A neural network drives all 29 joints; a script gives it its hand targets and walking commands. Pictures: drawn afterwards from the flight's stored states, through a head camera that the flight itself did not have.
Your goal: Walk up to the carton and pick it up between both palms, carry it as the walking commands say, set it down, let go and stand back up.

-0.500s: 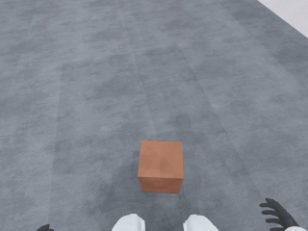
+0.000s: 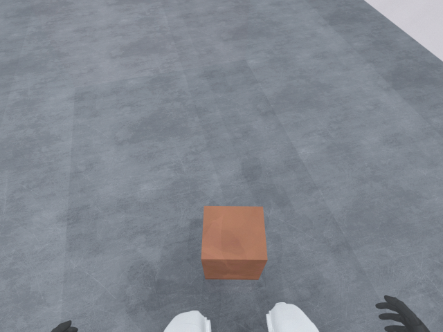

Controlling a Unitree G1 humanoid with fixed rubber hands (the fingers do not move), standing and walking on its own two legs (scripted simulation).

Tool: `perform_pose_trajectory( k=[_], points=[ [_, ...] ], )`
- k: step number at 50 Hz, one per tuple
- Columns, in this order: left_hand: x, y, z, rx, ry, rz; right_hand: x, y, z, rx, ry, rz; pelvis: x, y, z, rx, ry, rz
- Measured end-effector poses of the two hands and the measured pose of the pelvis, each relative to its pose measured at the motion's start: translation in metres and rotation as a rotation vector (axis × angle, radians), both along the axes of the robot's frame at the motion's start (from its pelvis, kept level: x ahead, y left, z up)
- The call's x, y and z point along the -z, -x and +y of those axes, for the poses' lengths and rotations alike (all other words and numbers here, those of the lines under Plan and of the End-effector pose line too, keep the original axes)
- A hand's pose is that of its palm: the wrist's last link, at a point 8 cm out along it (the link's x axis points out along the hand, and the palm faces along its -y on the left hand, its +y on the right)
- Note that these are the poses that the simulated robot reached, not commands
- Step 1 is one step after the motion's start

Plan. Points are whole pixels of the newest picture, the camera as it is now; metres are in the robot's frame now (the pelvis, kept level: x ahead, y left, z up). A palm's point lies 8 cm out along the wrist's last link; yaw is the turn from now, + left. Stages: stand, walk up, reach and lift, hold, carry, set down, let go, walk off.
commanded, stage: walk up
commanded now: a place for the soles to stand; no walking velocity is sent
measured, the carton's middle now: (232, 244) +0.46 -0.02 -0.60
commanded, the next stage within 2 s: reach and lift in 1.42 s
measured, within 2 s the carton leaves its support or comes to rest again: neither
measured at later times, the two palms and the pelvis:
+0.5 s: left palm out of the picture +0.09 +0.37 -0.08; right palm out of the picture +0.10 -0.28 -0.08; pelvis +0.01 +0.04 +0.01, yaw +0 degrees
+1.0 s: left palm out of the picture +0.11 +0.34 -0.07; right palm out of the picture +0.12 -0.30 -0.09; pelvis +0.01 +0.01 +0.00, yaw -1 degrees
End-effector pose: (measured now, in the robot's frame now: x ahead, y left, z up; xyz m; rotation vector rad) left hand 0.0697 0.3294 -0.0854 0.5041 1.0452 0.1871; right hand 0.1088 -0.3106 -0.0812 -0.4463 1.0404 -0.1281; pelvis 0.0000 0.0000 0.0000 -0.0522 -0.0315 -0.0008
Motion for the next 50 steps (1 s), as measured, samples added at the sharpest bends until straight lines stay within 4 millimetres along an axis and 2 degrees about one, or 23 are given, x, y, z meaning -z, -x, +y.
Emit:
perform_pose_trajectory(
  k=[5,9,13,16,18,21,24,29,34,37,43,50],
  points=[
    [0.0,-0.006,-0.002,0.007,0.003,0.002,0.001,0.006,-0.003,0.016,0.004,0.03,-0.001,-0.004,-0.002,0.007,0.002,0.006],
    [0.005,0.009,-0.001,-0.004,-0.014,0.027,0.014,-0.001,-0.003,0.017,-0.011,0.024,0.008,-0.007,-0.003,0.004,-0.006,-0.013],
    [0.003,0.022,0.013,-0.002,-0.023,0.062,0.013,-0.009,0.011,0.022,-0.019,-0.008,0.008,-0.007,0.01,0.017,-0.002,-0.015],
    [0.008,0.015,0.026,-0.002,-0.016,0.044,0.014,-0.004,0.024,0.012,-0.013,-0.011,0.011,-0.005,0.024,0.012,0.006,-0.02],
    [0.005,0.004,0.031,-0.004,-0.012,0.019,0.011,0.004,0.029,0.012,-0.009,0.006,0.008,-0.005,0.029,0.006,0.006,-0.025],
    [-0.003,-0.01,0.035,0.003,-0.006,-0.011,0.003,0.012,0.033,0.018,-0.003,0.029,-0.001,-0.006,0.034,0.005,0.011,-0.023],
    [-0.006,-0.016,0.036,0.007,-0.002,-0.014,-0.002,0.012,0.035,0.02,0.001,0.035,-0.005,-0.008,0.036,0.007,0.014,-0.017],
    [-0.008,-0.018,0.033,0.008,-0.012,0.004,0.001,0.009,0.031,0.023,-0.009,0.046,-0.005,-0.013,0.032,0.011,0.004,-0.005],
    [-0.007,-0.016,0.024,0.001,-0.03,0.012,0.013,0.0,0.022,0.022,-0.026,0.042,0.002,-0.017,0.021,0.007,-0.019,-0.01],
    [-0.009,-0.019,0.024,0.004,-0.031,0.005,0.012,-0.006,0.022,0.019,-0.029,0.029,0.001,-0.017,0.021,0.008,-0.02,-0.008],
    [-0.012,-0.038,0.02,0.018,-0.031,-0.041,0.011,-0.008,0.021,0.012,-0.032,0.008,0.0,-0.016,0.019,0.009,-0.022,-0.007],
    [-0.015,-0.039,0.013,0.023,-0.038,-0.046,0.012,-0.011,0.014,0.012,-0.04,-0.006,0.0,-0.015,0.012,0.013,-0.032,-0.008]
  ],
)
